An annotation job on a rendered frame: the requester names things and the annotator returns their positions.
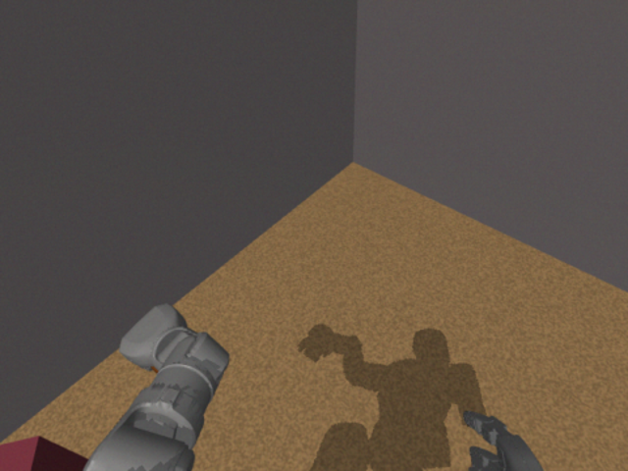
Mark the right robot hand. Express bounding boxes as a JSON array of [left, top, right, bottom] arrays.
[[463, 411, 544, 471]]

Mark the left robot arm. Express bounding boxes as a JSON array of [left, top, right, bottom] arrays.
[[82, 326, 230, 471]]

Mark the left robot hand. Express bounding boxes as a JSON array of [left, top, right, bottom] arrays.
[[119, 303, 187, 371]]

